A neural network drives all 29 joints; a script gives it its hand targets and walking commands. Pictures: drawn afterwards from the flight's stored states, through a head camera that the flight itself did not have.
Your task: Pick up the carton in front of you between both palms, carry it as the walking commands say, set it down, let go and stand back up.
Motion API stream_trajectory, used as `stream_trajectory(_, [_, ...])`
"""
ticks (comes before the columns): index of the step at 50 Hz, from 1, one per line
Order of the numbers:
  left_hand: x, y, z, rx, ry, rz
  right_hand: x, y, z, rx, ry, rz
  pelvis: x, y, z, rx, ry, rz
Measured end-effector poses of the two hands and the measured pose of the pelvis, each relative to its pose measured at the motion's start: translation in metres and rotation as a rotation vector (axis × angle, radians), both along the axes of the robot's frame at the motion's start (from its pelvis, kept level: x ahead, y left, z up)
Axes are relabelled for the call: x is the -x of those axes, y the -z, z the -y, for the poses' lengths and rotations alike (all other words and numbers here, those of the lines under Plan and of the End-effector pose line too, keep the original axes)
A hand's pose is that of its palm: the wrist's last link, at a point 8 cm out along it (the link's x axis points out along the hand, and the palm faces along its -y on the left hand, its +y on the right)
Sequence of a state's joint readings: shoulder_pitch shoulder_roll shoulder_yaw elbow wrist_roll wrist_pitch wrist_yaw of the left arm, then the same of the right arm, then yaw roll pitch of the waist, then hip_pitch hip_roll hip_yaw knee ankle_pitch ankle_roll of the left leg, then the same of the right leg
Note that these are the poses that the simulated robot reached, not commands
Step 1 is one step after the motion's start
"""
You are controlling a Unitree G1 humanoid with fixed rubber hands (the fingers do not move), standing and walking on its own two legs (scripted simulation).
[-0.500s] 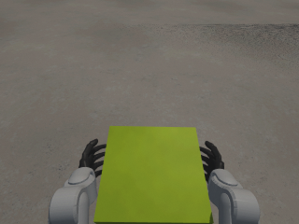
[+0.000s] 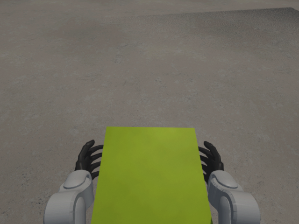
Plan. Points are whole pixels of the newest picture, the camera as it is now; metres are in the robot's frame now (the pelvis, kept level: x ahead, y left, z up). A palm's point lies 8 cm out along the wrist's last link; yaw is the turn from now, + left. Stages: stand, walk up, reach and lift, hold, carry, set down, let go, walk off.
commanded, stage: carry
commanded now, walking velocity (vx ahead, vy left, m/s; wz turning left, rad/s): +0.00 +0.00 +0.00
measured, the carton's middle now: (149, 185) +0.23 +0.00 +0.01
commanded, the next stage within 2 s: hold in 1.84 s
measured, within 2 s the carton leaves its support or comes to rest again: neither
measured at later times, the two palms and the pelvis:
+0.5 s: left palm (102, 166) +0.27 +0.12 +0.03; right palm (212, 161) +0.28 -0.18 +0.02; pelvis +0.02 -0.04 -0.01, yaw +2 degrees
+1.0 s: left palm (98, 163) +0.28 +0.13 +0.03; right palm (207, 158) +0.29 -0.17 +0.03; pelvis +0.00 -0.03 -0.01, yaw +2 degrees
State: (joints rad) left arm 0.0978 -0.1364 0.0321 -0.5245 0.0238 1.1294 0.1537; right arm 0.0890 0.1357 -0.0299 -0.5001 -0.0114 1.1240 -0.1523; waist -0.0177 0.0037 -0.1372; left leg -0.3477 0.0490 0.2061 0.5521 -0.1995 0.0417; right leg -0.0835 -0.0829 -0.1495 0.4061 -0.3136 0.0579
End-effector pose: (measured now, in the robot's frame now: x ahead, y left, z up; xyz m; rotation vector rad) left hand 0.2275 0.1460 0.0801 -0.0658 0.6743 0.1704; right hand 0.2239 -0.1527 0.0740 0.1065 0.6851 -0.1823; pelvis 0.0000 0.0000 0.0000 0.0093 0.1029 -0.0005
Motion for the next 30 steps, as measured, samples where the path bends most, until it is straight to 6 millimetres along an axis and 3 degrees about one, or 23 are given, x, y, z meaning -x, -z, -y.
stream_trajectory(11, [-0.027,0.0,0.007,-0.035,0.01,0.01,-0.033,-0.001,0.007,0.062,-0.058,0.009,-0.019,-0.006,0.014,0.007,-0.014,0.05])
stream_trajectory(15, [-0.032,0.016,0.018,-0.055,0.016,0.012,-0.043,0.013,0.019,0.076,-0.073,0.012,-0.018,0.005,0.026,0.0,-0.038,0.089])
stream_trajectory(20, [-0.03,0.036,0.024,-0.083,0.017,-0.051,-0.044,0.035,0.025,0.085,-0.102,-0.049,-0.024,0.007,0.035,0.006,-0.042,0.081])
stream_trajectory(24, [-0.04,0.05,0.026,-0.103,0.033,-0.065,-0.055,0.048,0.025,0.104,-0.131,-0.06,-0.021,0.007,0.039,0.01,-0.043,0.074])
stream_trajectory(30, [-0.057,0.056,0.026,-0.096,0.031,-0.014,-0.072,0.052,0.025,0.126,-0.136,-0.009,-0.012,0.007,0.041,0.012,-0.043,0.06])
